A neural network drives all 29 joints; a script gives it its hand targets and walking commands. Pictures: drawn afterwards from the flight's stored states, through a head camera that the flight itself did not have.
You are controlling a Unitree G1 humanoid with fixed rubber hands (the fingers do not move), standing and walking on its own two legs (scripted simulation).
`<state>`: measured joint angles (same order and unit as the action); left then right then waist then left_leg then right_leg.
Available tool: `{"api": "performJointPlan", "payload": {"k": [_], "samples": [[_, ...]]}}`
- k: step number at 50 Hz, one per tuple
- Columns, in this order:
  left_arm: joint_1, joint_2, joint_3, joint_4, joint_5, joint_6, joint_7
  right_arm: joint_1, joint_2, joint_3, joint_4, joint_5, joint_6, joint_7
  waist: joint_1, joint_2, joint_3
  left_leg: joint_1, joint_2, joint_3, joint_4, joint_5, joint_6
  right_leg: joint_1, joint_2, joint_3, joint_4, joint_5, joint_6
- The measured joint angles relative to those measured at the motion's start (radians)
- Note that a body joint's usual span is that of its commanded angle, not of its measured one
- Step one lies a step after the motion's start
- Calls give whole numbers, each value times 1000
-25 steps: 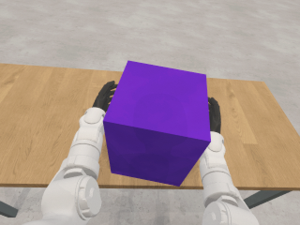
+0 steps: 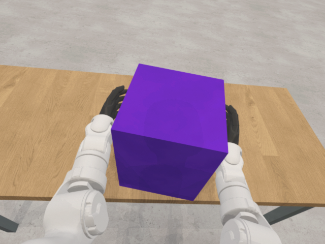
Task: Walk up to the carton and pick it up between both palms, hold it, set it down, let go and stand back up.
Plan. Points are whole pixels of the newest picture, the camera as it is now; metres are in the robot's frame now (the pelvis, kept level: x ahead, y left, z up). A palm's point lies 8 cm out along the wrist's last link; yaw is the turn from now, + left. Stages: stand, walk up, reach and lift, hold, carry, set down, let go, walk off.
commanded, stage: reach and lift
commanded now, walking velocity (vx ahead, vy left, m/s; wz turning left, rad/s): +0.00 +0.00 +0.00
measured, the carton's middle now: (167, 136) +0.39 -0.08 +0.04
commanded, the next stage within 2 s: none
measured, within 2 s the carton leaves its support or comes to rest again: leaves its support in 0.30 s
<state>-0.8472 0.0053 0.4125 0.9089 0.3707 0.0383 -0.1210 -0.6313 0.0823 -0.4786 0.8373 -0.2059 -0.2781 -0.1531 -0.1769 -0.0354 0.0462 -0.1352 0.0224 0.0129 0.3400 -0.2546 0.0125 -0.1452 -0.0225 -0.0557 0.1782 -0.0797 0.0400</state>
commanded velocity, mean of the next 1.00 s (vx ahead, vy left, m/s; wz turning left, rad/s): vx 0.00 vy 0.00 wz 0.00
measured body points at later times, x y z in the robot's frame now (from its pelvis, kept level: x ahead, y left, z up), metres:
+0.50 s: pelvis -0.01 +0.00 +0.00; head +0.01 +0.02 +0.45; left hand +0.43 +0.09 +0.09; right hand +0.36 -0.22 +0.09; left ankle -0.05 +0.10 -0.75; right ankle +0.00 -0.15 -0.75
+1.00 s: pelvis -0.02 +0.00 +0.00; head -0.01 +0.02 +0.45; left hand +0.41 +0.10 +0.11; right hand +0.36 -0.21 +0.12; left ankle -0.05 +0.10 -0.75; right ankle +0.00 -0.15 -0.75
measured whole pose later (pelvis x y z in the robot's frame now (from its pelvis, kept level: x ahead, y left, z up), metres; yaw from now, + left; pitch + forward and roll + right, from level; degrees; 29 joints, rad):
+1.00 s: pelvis -0.02 +0.00 +0.00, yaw +1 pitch -1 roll -2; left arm -0.73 0.00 0.29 0.78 0.24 0.07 -0.01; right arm -0.65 -0.04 -0.21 0.88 0.00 -0.23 -0.17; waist -0.12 -0.03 0.02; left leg -0.07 0.02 0.01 0.32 -0.23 0.01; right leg -0.08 -0.02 -0.07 0.16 -0.06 0.03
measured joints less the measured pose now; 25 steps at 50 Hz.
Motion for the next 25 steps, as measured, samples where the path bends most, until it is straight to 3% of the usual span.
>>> {"api": "performJointPlan", "payload": {"k": [5,16,25], "samples": [[13,8,-29,12,-15,-9,15,7,-7,14,28,11,-24,-8,-2,4,-30,-21,4,-1,7,-3,-2,-16,3,-5,-2,1,-2],[33,31,-116,97,-67,-127,84,7,-56,86,140,75,-140,-34,11,20,-72,-35,4,-13,4,9,-4,-12,3,-26,-30,20,-7],[28,51,-147,128,-111,-136,107,-19,-74,131,175,110,-128,-42,28,26,-67,-29,-7,-11,-13,33,-1,-12,-9,-26,-30,34,-5]]}}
